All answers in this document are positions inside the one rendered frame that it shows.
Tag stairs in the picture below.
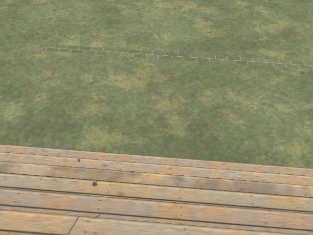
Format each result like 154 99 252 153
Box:
0 144 313 235

